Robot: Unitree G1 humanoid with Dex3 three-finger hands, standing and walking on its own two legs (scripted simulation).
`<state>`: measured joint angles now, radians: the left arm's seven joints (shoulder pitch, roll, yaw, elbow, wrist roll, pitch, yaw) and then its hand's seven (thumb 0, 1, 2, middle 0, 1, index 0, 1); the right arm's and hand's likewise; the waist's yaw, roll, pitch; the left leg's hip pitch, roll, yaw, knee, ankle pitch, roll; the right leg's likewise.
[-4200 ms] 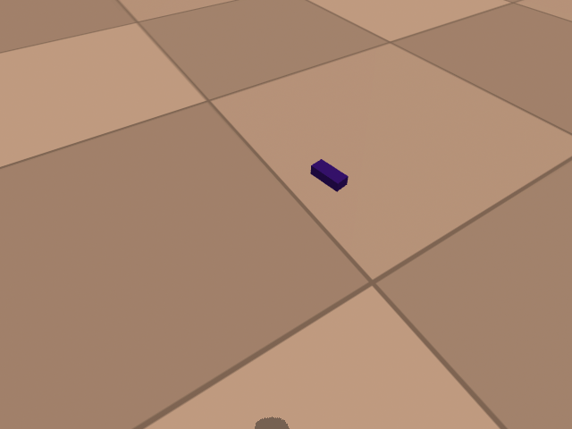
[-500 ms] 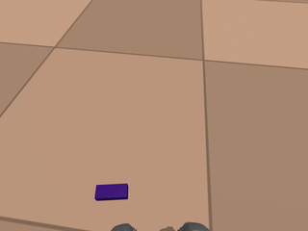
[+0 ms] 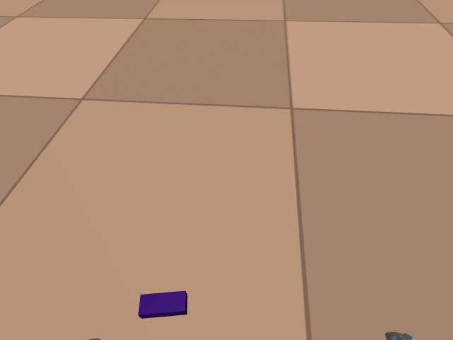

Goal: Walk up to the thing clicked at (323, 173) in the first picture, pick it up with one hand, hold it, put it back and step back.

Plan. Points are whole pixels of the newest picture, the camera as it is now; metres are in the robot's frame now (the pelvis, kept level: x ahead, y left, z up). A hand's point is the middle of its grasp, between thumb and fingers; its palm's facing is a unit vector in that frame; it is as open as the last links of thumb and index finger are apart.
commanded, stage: walk up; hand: left
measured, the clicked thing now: (163, 304) +0.39 +0.29 -0.74
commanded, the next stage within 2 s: stand in 0.90 s
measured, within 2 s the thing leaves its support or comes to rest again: neither
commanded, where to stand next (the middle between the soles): +0.07 +0.00 m, yaw +3 degrees
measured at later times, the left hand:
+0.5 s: hand out of the picture +0.11 +0.26 -0.15, palm faces -0.02 -0.95 -0.33, open 7.4 cm
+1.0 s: hand out of the picture +0.12 +0.26 -0.15, palm faces -0.03 -0.94 -0.33, open 7.4 cm
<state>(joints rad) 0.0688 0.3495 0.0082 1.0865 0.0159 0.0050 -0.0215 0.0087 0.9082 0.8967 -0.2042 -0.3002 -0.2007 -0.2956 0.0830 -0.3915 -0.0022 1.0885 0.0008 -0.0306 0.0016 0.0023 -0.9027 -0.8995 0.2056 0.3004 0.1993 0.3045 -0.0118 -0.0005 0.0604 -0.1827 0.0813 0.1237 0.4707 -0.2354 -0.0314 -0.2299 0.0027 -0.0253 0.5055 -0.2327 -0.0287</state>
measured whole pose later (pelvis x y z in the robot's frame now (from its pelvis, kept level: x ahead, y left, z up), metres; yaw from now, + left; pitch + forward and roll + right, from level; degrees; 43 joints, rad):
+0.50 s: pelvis +0.02 +0.01 +0.01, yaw -1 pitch -2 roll +0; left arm 0.08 0.35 0.03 1.14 0.01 0.02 -0.02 0.01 0.91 0.90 -0.20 -0.30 -0.20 -0.30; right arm 0.11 -0.35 -0.01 1.15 -0.01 -0.03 0.00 0.00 -0.90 -0.90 0.21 0.30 0.20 0.30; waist -0.01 -0.01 0.05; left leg -0.11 0.08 0.14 0.35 -0.20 -0.03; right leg -0.16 0.01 -0.01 0.38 -0.18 -0.02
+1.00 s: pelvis +0.03 +0.01 +0.01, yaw +0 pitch -2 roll +0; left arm 0.08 0.34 0.02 1.14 0.01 0.00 -0.01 0.01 0.91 0.90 -0.20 -0.30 -0.20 -0.30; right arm 0.07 -0.35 -0.01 1.14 -0.01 -0.01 0.00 0.00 -0.90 -0.90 0.21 0.30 0.20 0.30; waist -0.02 0.00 0.06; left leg -0.08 0.07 0.14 0.31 -0.19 -0.03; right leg -0.12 0.01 -0.02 0.33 -0.18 -0.01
